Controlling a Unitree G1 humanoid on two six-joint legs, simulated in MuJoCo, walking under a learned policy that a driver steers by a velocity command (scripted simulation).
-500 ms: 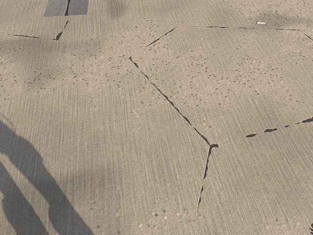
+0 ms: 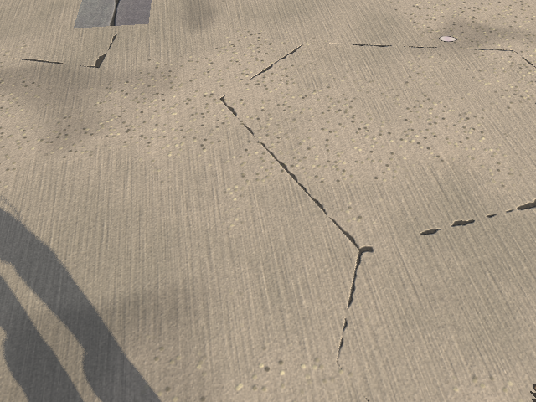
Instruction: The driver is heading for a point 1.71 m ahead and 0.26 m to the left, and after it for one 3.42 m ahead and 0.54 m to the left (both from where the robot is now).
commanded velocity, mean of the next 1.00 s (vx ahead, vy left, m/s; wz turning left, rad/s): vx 0.24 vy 0.00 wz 0.00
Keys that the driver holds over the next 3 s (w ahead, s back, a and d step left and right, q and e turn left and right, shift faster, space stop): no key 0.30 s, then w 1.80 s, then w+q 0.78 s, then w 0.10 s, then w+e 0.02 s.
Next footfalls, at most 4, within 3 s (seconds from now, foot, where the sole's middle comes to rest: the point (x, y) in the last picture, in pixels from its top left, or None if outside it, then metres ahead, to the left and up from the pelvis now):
0.62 left None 0.13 0.13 -0.78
1.12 right None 0.48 -0.01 -0.78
1.66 left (228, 303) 0.80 0.15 -0.78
2.24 right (284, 218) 1.11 -0.02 -0.78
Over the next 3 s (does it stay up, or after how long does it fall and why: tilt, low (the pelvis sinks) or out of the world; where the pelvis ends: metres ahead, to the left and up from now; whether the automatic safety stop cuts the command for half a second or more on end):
stays up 1.30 0.16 0.00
